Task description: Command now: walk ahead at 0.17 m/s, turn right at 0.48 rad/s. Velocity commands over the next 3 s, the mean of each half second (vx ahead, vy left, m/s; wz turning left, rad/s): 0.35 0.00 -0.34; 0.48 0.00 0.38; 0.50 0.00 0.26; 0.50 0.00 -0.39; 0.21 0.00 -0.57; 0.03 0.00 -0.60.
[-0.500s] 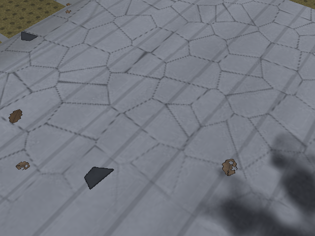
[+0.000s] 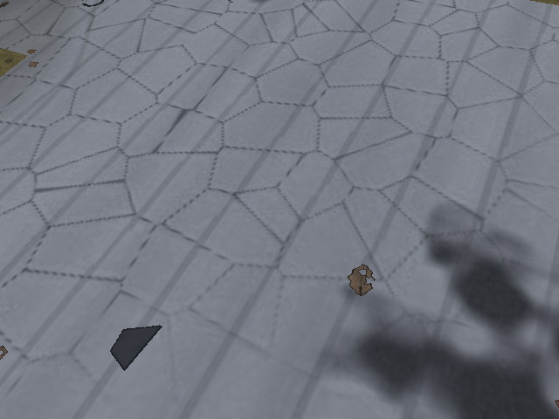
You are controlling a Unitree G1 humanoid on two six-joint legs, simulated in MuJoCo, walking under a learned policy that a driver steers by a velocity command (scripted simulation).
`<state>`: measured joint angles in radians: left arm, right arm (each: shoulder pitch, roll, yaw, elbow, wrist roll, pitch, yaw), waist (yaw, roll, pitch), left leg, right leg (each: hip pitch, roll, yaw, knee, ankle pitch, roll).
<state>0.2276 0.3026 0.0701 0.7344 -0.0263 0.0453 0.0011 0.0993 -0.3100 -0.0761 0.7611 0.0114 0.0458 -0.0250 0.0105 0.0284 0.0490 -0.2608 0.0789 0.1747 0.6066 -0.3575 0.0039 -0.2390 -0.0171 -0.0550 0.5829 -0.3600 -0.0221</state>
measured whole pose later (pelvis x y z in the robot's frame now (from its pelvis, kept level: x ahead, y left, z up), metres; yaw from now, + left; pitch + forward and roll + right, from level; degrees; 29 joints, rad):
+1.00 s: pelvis +0.48 -0.04 +0.00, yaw +5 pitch +2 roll +0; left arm 0.03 0.27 0.03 0.60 0.00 -0.13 -0.01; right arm 0.43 -0.31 -0.07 0.82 0.02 -0.03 -0.02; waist -0.09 0.00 0.02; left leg -0.06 -0.08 -0.22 0.54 -0.48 0.04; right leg -0.46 0.02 0.06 0.48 -0.05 0.00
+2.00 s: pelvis +1.00 +0.05 -0.01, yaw -3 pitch +1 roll +2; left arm 0.07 0.26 0.04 0.65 -0.02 -0.03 -0.07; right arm 0.34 -0.30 -0.07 0.87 0.01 -0.04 -0.01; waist -0.08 -0.02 0.05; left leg 0.12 0.02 0.29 0.31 -0.43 -0.02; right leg -0.55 -0.04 -0.06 0.62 -0.12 -0.08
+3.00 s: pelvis +1.19 +0.02 +0.01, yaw -40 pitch +1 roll +2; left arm 0.22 0.30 0.07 0.62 0.01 0.04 0.00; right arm 0.11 -0.33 -0.09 0.73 0.00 0.03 -0.03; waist 0.00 0.04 0.06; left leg -0.49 0.05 0.01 0.98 -0.48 -0.05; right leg -0.30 0.01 0.03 0.56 -0.28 -0.04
